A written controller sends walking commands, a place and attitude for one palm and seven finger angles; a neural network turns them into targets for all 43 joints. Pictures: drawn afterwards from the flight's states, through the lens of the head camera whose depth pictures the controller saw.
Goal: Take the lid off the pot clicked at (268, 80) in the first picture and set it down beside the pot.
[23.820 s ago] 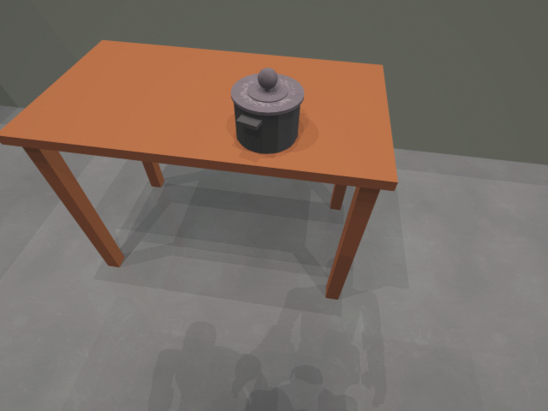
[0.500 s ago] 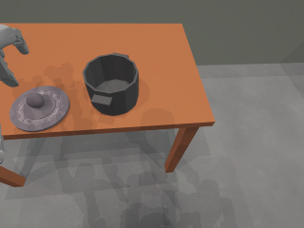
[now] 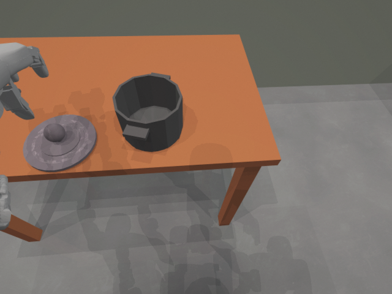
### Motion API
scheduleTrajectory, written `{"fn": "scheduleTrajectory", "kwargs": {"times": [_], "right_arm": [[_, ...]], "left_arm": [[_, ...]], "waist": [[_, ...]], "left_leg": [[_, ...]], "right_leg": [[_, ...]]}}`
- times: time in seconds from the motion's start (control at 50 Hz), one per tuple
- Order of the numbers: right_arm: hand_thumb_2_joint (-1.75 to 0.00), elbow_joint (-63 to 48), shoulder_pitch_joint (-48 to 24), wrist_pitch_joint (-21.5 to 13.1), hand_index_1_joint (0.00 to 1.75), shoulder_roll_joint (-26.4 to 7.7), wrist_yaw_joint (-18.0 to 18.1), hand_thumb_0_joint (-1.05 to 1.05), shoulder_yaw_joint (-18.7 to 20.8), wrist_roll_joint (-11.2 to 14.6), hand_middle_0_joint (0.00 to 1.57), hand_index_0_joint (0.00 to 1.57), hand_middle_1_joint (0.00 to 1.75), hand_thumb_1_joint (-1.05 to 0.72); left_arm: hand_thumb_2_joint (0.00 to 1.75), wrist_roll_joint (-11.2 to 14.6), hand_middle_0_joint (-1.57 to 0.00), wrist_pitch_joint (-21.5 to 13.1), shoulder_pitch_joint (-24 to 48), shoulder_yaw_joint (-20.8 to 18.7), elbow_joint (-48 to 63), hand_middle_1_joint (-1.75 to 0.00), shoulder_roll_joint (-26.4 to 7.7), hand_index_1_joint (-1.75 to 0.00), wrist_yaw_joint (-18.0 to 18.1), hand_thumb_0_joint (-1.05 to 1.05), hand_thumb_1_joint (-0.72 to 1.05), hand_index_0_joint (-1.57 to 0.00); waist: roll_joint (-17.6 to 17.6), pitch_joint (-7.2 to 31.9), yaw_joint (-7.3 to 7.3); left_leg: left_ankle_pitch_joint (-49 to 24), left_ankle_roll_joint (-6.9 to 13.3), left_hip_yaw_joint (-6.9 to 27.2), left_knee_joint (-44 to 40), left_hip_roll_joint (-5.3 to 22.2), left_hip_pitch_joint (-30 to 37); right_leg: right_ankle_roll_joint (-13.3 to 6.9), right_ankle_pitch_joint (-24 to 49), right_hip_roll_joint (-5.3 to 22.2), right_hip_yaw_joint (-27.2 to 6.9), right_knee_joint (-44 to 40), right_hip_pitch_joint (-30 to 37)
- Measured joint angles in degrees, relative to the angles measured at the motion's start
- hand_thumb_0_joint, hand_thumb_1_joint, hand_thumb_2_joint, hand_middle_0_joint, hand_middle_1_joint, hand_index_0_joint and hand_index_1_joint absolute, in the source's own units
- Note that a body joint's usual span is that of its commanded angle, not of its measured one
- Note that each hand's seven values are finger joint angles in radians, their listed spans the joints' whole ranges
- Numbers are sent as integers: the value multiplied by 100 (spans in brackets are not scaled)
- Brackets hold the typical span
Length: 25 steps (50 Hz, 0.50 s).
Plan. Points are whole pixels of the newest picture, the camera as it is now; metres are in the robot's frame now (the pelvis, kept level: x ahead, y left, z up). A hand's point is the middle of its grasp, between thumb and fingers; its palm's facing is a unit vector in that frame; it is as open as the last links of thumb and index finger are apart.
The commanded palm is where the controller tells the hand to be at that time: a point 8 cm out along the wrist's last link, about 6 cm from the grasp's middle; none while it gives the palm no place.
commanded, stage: draw the hand back to the body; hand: left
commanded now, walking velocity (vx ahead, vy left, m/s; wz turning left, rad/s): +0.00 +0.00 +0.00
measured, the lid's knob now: (54, 132) +0.49 +0.32 -0.01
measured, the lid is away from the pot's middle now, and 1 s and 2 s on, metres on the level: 0.23 0.23 0.23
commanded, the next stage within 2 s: step back with the hand held close in 2.00 s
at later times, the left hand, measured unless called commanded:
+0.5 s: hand (28, 92) +0.43 +0.26 +0.18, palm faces +0.32 -0.90 -0.30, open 10.8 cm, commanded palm +0.37 +0.30 +0.20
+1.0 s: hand (31, 137) +0.33 +0.22 +0.19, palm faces +0.44 -0.86 -0.25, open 8.6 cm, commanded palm +0.28 +0.26 +0.20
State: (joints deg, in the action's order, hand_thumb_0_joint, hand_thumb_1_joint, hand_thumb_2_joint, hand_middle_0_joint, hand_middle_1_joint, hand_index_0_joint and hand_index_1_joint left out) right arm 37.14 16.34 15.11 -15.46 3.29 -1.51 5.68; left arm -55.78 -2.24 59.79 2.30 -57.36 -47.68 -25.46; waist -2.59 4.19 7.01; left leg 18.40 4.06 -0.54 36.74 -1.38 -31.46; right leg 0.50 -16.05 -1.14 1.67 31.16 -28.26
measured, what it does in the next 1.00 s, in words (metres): shifts its weight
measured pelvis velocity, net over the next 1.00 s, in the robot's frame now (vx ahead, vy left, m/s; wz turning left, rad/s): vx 0.00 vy -0.06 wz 0.00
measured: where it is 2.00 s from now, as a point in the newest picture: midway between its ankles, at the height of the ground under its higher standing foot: outside the picture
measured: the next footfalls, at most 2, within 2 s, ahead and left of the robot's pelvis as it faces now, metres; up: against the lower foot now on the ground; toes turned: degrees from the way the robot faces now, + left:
none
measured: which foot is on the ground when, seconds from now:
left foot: down 0.00-1.00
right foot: down 0.00-1.00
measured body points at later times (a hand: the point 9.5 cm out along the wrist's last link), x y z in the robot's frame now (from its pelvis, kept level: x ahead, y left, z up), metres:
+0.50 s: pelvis +0.00 -0.01 +0.01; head +0.03 +0.00 +0.46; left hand +0.40 +0.30 +0.20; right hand +0.13 -0.25 -0.09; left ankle -0.01 +0.07 -0.73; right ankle -0.02 -0.13 -0.73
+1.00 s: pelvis +0.00 -0.06 +0.02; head +0.00 -0.08 +0.47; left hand +0.30 +0.26 +0.20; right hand +0.17 -0.30 -0.08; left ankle -0.01 +0.07 -0.73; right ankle -0.02 -0.13 -0.73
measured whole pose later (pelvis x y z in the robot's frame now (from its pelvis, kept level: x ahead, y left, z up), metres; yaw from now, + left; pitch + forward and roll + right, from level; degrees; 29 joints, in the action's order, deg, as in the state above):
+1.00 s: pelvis +0.00 -0.06 +0.02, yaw +0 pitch -2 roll +0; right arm 38.7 9.8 -2.0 -15.3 3.4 -2.1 2.5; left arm 5.1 -1.3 12.5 -19.4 -12.9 -23.8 4.2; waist -2.6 -0.9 -1.0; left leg 12.9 -0.6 0.1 21.7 0.9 -7.1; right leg -3.8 -13.0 -3.6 1.8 21.0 -6.3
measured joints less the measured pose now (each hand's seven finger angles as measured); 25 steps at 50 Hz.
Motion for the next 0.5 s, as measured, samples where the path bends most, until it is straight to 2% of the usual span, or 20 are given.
{"fn": "scheduleTrajectory", "kwargs": {"times": [0.24, 0.26, 0.28, 0.3, 0.34, 0.36, 0.38, 0.42, 0.5], "right_arm": [[-90, -199, -300, 1, 30, -23, -109, 1, 1, -10, 20, 21, 30, -90], [-90, -272, -284, -70, 30, -10, -94, 1, 25, -15, 20, 21, 30, -91], [-90, -354, -236, -201, 30, 3, -62, 1, 21, -21, 20, 20, 30, -91], [-90, -414, -187, -337, 30, 18, -31, 1, -5, -27, 20, 20, 30, -91], [-90, -441, -131, -565, 30, 65, 19, 1, -98, -61, 20, 20, 30, -91], [-90, -413, -139, -652, 30, 97, 33, 1, -157, -82, 20, 20, 30, -91], [-90, -373, -163, -726, 30, 134, 44, 1, -212, -105, 20, 20, 30, -91], [-90, -293, -217, -874, 30, 207, 56, 1, -295, -153, 20, 21, 30, -90], [-90, -236, -233, -1251, 30, 236, 12, 1, -282, -247, 20, 21, 30, -90]], "left_arm": [[48, 355, -31, 52, -1084, -112, 1071, -96, 203, -96, 76, 0, 8, -31], [48, 1106, -31, 63, -1164, -310, 1087, -96, 301, -96, 224, 0, 8, -31], [48, 1975, -31, 33, -1257, -506, 1131, -96, 447, -96, 496, 0, 8, -31], [48, 2665, -31, -6, -1379, -629, 1258, -96, 618, -96, 799, 0, 8, -31], [48, 3769, -31, -107, -1618, -852, 1501, -96, 1011, -96, 1346, 0, 8, -31], [48, 4162, -31, -151, -1731, -991, 1590, -96, 1191, -96, 1578, 0, 8, -31], [48, 4466, -31, -178, -1822, -1130, 1635, -96, 1341, -96, 1789, 0, 8, -31], [48, 4906, -31, -164, -1949, -1382, 1684, -95, 1542, -96, 2137, 0, 8, -31], [50, 5421, -30, -66, -2311, -1710, 2188, -93, 1807, -93, 2606, 0, 11, -30]], "waist": [[-17, -35, -229], [-7, -104, -290], [13, -203, -372], [36, -292, -448], [111, -380, -567], [161, -391, -598], [215, -394, -610], [315, -401, -599], [341, -468, -552]], "left_leg": [[-128, 28, 46, -245, -82, 436], [-141, 22, 42, -278, -87, 529], [-155, 9, 34, -332, -91, 661], [-175, -5, 33, -401, -96, 802], [-217, -24, 30, -542, -105, 1036], [-233, -32, 24, -601, -102, 1131], [-244, -43, 16, -652, -92, 1217], [-257, -77, 9, -736, -61, 1366], [-288, -151, 21, -904, -7, 1642]], "right_leg": [[27, 81, 76, 42, -207, 445], [14, 89, 79, 37, -228, 530], [-12, 96, 82, 28, -259, 649], [-50, 104, 85, 24, -302, 776], [-80, 121, 93, 16, -393, 986], [-72, 131, 90, 7, -434, 1069], [-62, 142, 81, -3, -474, 1145], [-64, 162, 51, -16, -552, 1282], [-115, 215, -6, -14, -751, 1566]]}}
